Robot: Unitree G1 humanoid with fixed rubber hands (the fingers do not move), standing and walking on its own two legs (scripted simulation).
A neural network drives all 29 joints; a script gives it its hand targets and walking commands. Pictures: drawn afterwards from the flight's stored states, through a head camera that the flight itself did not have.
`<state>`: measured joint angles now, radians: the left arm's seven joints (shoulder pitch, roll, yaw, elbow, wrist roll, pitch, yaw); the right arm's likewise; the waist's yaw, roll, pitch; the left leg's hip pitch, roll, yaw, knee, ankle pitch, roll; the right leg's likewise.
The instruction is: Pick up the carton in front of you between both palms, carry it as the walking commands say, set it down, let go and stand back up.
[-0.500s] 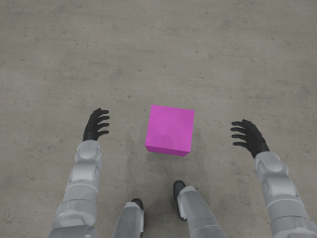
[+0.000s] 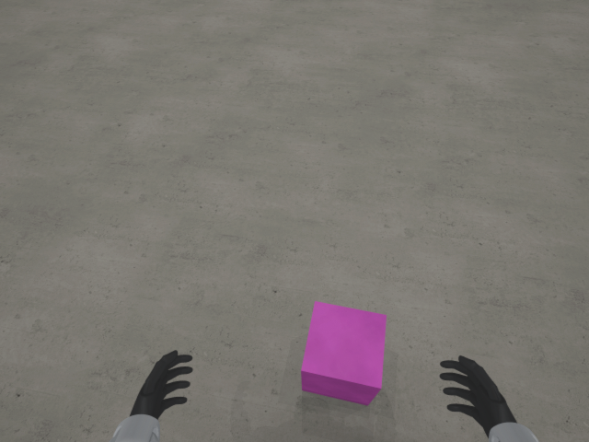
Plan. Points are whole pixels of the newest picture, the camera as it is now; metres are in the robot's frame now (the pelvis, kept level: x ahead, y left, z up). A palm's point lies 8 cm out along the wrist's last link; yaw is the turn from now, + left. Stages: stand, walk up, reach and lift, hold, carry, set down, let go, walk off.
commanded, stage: let go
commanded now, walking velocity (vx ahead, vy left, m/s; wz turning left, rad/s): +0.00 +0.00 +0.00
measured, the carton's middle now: (342, 354) +0.41 -0.10 -0.65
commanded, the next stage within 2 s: stand in 0.44 s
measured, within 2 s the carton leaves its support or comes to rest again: neither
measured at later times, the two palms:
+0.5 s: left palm (151, 432) +0.15 +0.22 -0.08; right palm (519, 423) +0.15 -0.27 -0.08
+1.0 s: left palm out of the picture +0.12 +0.26 -0.09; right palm (546, 432) +0.14 -0.31 -0.11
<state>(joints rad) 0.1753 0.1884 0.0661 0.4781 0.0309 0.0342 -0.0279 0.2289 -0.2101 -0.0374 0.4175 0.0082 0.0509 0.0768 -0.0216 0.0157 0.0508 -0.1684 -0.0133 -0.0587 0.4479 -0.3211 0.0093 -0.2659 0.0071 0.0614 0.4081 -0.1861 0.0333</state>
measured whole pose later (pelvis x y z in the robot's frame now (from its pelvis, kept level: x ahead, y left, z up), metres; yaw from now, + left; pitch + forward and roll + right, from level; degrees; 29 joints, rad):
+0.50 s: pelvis +0.00 -0.02 -0.01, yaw +0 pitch -1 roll -1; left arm 0.20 0.22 0.02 0.56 0.04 0.05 0.00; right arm 0.22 -0.26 -0.04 0.47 -0.04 0.14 -0.01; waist 0.00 0.04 0.03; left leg -0.13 0.01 -0.07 0.50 -0.36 -0.02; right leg -0.24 0.03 0.05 0.50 -0.24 0.01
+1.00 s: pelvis +0.01 -0.03 -0.01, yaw +2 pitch +0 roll +0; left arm 0.16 0.31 0.04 0.81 0.04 0.01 0.02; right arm 0.21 -0.36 -0.03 0.74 -0.04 0.01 -0.03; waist 0.01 0.05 0.02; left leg -0.12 0.01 -0.09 0.49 -0.37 -0.04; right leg -0.24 0.03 0.01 0.54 -0.29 -0.02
